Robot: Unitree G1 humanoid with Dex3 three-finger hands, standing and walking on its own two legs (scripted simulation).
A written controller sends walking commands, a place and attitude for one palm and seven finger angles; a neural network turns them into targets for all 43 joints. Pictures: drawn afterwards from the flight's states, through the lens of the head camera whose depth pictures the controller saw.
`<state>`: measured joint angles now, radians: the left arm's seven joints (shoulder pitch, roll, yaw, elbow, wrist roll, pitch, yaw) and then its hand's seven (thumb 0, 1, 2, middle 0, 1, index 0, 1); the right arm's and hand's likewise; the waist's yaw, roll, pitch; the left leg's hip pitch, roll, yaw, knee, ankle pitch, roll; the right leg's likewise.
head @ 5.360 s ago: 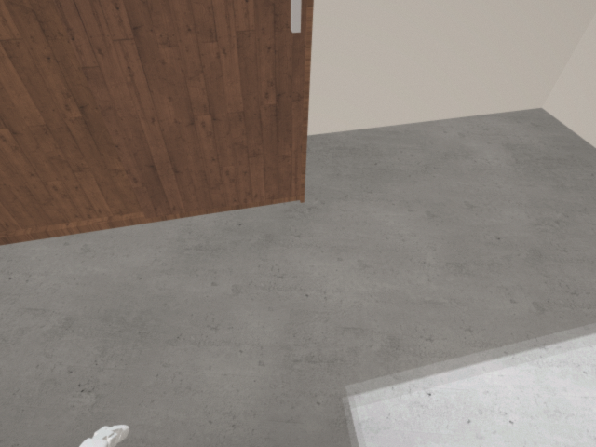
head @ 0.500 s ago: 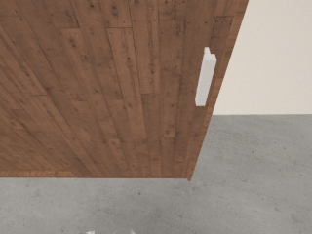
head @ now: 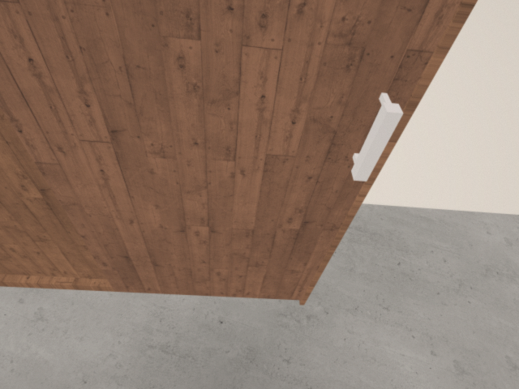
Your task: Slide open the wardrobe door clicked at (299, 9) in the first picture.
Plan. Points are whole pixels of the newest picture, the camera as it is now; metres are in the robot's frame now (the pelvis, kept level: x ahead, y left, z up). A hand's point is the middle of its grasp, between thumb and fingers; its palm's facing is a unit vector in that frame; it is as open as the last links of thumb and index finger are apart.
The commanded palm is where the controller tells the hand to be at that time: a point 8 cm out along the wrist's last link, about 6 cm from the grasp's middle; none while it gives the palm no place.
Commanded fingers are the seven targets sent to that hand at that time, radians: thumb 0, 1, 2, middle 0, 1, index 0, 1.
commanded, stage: come to a stop and stand still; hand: right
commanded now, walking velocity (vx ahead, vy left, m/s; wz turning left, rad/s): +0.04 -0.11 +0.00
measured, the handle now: (371, 138) +0.52 -0.17 +0.12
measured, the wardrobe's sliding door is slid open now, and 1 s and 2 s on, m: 0.00 0.00 0.00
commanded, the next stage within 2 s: look again from close up in 0.78 s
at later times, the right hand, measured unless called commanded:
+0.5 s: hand out of the picture -0.04 -0.26 -0.18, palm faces +0.06 +0.98 -0.18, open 7.4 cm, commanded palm none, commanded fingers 0.00 -0.90 -0.90 0.20 0.30 0.20 0.30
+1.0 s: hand out of the picture -0.05 -0.26 -0.18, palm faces +0.01 +0.98 -0.20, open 7.3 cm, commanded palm none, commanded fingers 0.00 -0.90 -0.90 0.20 0.30 0.20 0.30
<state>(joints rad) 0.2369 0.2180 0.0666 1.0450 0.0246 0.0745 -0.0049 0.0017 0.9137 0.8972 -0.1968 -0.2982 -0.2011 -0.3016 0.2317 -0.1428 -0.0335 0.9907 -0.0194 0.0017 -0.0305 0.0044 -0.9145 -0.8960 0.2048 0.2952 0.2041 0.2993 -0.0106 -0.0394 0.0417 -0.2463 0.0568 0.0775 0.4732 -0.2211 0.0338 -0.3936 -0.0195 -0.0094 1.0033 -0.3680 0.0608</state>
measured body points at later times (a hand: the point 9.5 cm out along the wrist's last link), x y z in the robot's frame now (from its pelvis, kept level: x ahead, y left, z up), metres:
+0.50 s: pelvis -0.04 -0.08 +0.00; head -0.02 -0.09 +0.45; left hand +0.00 +0.15 -0.15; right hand -0.05 -0.31 -0.17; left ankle -0.05 +0.05 -0.73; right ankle -0.05 -0.17 -0.74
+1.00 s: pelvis -0.06 -0.09 -0.01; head -0.07 -0.09 +0.44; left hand -0.07 +0.13 -0.17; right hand -0.05 -0.31 -0.17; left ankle -0.06 +0.04 -0.74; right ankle -0.05 -0.17 -0.74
